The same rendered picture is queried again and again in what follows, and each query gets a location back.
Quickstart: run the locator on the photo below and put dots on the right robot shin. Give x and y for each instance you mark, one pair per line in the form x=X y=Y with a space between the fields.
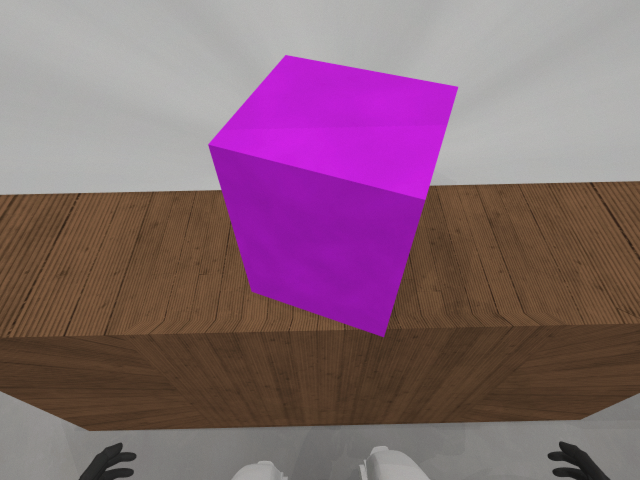
x=379 y=448

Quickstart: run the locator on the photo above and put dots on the carton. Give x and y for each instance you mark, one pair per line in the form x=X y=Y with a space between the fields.
x=325 y=170

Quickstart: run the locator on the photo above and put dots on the pedestal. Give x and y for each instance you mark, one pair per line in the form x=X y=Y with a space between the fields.
x=133 y=311

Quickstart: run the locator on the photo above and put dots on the left robot hand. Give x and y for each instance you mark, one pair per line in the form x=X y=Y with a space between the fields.
x=108 y=457

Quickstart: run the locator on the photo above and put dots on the robot right thigh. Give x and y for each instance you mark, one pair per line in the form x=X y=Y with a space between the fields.
x=390 y=465

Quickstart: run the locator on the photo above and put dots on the right robot hand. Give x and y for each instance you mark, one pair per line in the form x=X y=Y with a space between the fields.
x=572 y=454

